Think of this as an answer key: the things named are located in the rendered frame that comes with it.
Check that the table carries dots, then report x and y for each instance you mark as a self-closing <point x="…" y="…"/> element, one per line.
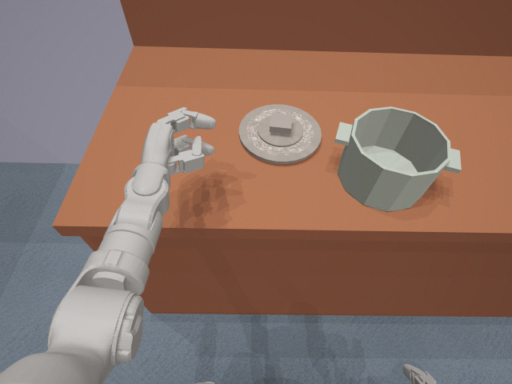
<point x="245" y="236"/>

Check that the left robot hand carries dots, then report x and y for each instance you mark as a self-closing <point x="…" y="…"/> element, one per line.
<point x="160" y="144"/>

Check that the pot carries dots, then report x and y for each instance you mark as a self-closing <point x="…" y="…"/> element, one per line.
<point x="392" y="156"/>

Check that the left robot forearm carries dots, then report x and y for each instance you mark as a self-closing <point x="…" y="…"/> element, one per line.
<point x="122" y="259"/>

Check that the knob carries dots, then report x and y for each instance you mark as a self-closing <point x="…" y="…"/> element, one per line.
<point x="281" y="123"/>

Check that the lid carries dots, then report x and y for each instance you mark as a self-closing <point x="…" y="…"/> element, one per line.
<point x="302" y="142"/>

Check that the right robot hand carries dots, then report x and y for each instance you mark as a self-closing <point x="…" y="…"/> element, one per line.
<point x="416" y="376"/>

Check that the left robot upper arm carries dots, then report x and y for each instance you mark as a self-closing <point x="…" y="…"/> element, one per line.
<point x="96" y="329"/>

